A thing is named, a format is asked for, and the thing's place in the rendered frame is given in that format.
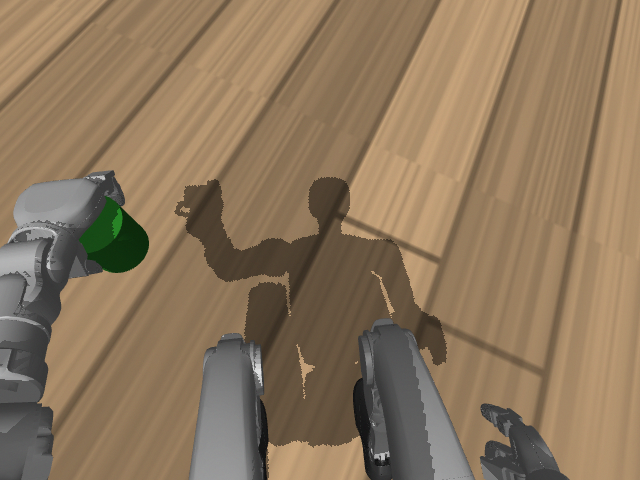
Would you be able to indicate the left robot arm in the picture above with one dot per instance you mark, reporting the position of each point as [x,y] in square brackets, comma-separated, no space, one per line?
[34,268]

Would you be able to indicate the left robot hand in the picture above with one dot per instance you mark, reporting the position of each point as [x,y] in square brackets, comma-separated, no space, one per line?
[72,204]

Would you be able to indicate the right robot hand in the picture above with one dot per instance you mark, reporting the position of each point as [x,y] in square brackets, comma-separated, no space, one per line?
[528,451]

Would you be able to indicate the mug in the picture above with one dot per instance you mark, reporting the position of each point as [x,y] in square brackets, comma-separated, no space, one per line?
[115,240]

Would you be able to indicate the right robot foot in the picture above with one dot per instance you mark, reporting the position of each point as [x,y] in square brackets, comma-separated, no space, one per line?
[375,469]

